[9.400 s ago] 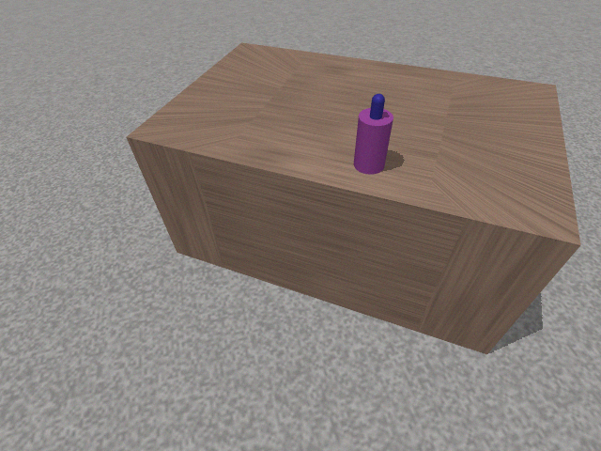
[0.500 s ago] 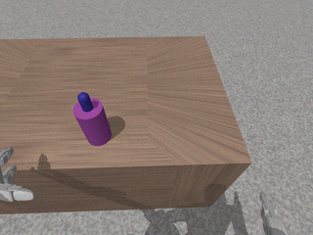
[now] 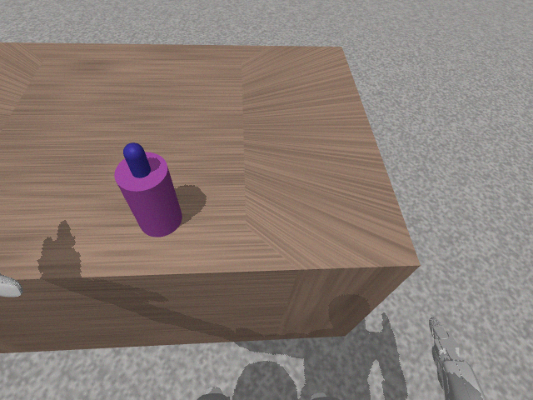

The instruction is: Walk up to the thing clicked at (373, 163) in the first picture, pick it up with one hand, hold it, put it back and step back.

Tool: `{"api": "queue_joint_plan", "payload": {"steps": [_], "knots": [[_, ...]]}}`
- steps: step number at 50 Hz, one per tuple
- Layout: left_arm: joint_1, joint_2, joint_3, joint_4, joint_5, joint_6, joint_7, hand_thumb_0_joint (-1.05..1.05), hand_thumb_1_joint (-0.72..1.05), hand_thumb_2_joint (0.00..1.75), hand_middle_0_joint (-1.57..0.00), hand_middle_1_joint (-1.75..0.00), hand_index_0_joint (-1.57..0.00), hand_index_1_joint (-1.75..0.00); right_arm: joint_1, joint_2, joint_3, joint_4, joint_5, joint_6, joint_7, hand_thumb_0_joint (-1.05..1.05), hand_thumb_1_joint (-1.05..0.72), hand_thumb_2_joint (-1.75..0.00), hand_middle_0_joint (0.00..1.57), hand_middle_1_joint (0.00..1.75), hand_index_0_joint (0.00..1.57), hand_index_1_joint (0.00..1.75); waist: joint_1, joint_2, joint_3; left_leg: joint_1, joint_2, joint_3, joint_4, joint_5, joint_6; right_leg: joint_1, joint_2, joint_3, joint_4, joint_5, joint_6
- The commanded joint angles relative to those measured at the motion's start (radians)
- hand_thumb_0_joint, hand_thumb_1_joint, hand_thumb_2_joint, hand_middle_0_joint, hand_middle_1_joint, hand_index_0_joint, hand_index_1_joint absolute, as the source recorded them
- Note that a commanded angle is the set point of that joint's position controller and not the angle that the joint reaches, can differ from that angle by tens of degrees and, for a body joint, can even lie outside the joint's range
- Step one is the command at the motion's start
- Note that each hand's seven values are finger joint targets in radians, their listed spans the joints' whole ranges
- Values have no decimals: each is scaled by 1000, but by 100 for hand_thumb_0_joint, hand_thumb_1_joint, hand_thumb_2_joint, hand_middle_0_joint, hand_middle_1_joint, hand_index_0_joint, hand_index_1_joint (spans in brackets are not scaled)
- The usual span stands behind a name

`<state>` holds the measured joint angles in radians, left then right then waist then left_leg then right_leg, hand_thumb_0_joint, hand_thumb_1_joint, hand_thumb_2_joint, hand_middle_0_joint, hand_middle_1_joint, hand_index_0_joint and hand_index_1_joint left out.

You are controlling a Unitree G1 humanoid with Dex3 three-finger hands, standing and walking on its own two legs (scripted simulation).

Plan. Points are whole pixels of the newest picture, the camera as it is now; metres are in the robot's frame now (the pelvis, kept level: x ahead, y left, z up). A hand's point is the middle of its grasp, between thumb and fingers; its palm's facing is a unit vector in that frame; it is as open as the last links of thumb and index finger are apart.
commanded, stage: go down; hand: left
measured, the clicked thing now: (148, 187) +0.49 +0.21 -0.01
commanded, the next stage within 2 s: approach in 0.28 s
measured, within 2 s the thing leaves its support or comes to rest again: neither
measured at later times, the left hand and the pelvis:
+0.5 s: hand out of the picture +0.38 +0.39 +0.05, palm faces +0.25 -0.97 -0.06, open 17.6 cm; pelvis +0.01 +0.00 +0.00, yaw -1 degrees
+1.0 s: hand (122, 209) +0.48 +0.27 -0.07, palm faces +0.18 -0.98 +0.05, open 17.6 cm; pelvis -0.02 +0.00 -0.06, yaw -3 degrees
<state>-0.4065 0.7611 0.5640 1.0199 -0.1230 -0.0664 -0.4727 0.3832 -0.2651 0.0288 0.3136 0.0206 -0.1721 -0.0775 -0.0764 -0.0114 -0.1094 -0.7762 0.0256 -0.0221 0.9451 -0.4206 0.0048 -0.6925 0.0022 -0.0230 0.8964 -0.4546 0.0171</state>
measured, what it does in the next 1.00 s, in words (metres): lowers itself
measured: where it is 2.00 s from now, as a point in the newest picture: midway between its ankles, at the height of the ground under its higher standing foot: outside the picture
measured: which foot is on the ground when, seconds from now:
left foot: down 0.00-1.00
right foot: down 0.00-1.00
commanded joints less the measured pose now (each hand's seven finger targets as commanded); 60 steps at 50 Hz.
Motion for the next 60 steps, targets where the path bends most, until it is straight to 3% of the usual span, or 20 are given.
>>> {"api": "queue_joint_plan", "payload": {"steps": [1,6,11,14,20,23,25,26,29,31,34,36,37,39,43,49,53,54,58,60], "knots": [[-282,437,106,-155,-19,-89,-7,0,-61,3,-5,-6,-6,-5,-20,-177,-104,-166,1,-55,-12,0,52,-6,5,5,5,5,25,162,-337,302,-2,-17,-110,308,10,32,14,-14,-96,243,-33],[-315,466,128,-159,-14,-115,-7,0,-61,3,-5,-6,-6,-6,-1,-160,-96,-124,1,-47,-10,0,51,-6,5,5,5,5,23,203,-333,297,-1,-17,-113,269,5,9,16,-12,-97,206,-37],[-295,448,121,-125,-17,-113,-26,0,-61,2,-6,-5,-6,-5,-7,-127,-54,-123,-3,-46,-1,0,50,-6,5,5,5,5,23,239,-368,346,9,-19,-83,430,1,0,20,-18,-82,287,-35],[-325,450,116,-119,-20,-116,-31,0,-61,3,-6,-6,-6,-6,-28,-158,-82,-133,-4,-46,-5,0,51,-6,5,5,5,5,7,198,-345,316,6,-16,-86,366,9,-11,21,-16,-91,260,-34],[-342,491,151,-146,-24,-126,-39,0,-61,0,-10,-6,-9,-7,-15,-180,-98,-160,-6,-46,-5,0,52,-5,5,5,5,5,-2,210,-414,382,20,-33,-68,481,1,-11,26,-28,-78,309,-33],[-368,411,125,-90,-44,-145,-48,0,-61,0,-9,-6,-8,-7,-17,-113,-37,-101,-8,-44,7,0,52,-5,5,5,5,5,-5,186,-322,301,17,-33,-59,440,8,-55,28,-29,-63,283,-34],[-387,366,106,-49,-56,-171,-52,0,-61,0,-9,-7,-8,-8,-38,-109,-36,-100,-11,-49,9,0,53,-5,5,5,5,5,-28,162,-300,243,9,-20,-37,379,19,-81,24,-21,-52,274,-30],[-390,354,104,-22,-61,-186,-55,0,-61,0,-9,-6,-8,-8,-54,-138,-66,-116,-14,-52,12,0,53,-5,5,5,5,5,-43,139,-306,223,11,-28,-27,347,20,-103,25,-22,-42,256,-31],[-446,256,59,-11,-81,-246,-57,0,-61,2,-8,-7,-8,-8,-48,-123,-49,-153,-22,-59,25,0,55,-4,5,5,5,5,-71,159,-321,219,16,-27,5,309,14,-178,27,-26,-8,228,-35],[-494,237,62,-25,-104,-293,-53,0,-61,3,-7,-7,-7,-8,-36,-170,-101,-162,-27,-66,29,0,56,-4,5,5,5,5,-95,176,-359,233,24,-42,31,320,5,-229,31,-31,21,220,-38],[-587,236,67,-135,-119,-353,-33,0,-61,3,-7,-9,-7,-9,12,-209,-144,-214,-39,-68,37,0,56,-4,5,5,5,5,-109,233,-485,313,34,-58,75,415,-10,-265,32,-40,55,254,-40],[-584,290,110,-125,-107,-377,3,0,-61,4,-7,-9,-7,-9,22,-212,-150,-254,-42,-60,42,0,55,-4,5,5,5,5,-110,227,-511,291,26,-51,104,405,-6,-254,29,-30,68,258,-37],[-641,272,99,-198,-108,-399,18,0,-61,5,-7,-10,-7,-10,28,-217,-162,-284,-45,-58,43,0,55,-4,5,5,5,5,-117,223,-548,284,22,-46,122,417,-3,-242,28,-28,80,296,-36],[-572,281,129,-72,-86,-416,62,0,-61,5,-7,-9,-7,-9,39,-201,-144,-285,-54,-44,53,0,55,-4,5,5,5,5,-114,193,-467,192,18,-48,142,373,0,-265,28,-26,101,266,-36],[-601,334,150,-29,-27,-471,140,0,-61,5,-8,-8,-7,-10,28,-168,-126,-325,-69,-20,77,0,53,-5,5,5,5,5,-97,268,-466,83,12,-44,176,308,1,-299,27,-20,153,219,-43],[-682,319,133,-50,6,-510,180,0,-61,2,-7,-6,-8,-6,-19,-167,-111,-480,-88,-4,91,0,54,-5,5,5,5,5,-113,340,-653,47,13,-41,235,323,2,-265,37,-11,213,251,-45],[-742,278,77,-160,19,-510,206,0,-61,0,-7,-5,-8,-4,8,-195,-142,-528,-95,14,89,0,52,-5,5,5,5,5,-119,435,-797,214,26,-64,239,458,-21,-307,48,-25,238,281,-54],[-710,213,41,-85,24,-495,209,0,-61,0,-7,-5,-8,-5,53,-202,-162,-500,-95,22,87,0,51,-6,5,5,5,5,-150,414,-749,197,28,-64,245,457,-19,-326,51,-26,234,285,-54],[-609,142,26,-65,17,-461,231,0,-61,0,-7,-4,-8,-3,110,-212,-187,-514,-81,48,83,0,53,-5,5,5,5,5,-163,286,-630,96,24,-52,230,377,-5,-296,53,-23,201,286,-45],[-579,84,12,-41,-5,-449,234,0,-61,0,-6,-4,-8,-2,127,-187,-162,-526,-73,57,90,0,54,-5,5,5,5,5,-165,215,-537,22,20,-43,227,317,7,-292,53,-23,189,279,-38]]}}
